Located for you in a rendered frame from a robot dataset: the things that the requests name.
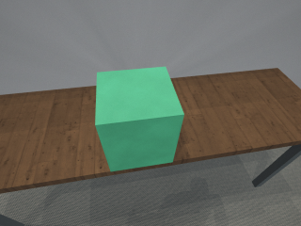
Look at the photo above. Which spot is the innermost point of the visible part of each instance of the carton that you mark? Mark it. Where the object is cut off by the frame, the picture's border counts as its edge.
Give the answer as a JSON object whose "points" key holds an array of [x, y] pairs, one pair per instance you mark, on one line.
{"points": [[138, 117]]}

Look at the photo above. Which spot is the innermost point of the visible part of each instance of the table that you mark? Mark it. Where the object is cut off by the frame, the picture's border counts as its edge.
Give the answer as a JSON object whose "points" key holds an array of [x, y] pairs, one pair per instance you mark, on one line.
{"points": [[49, 137]]}

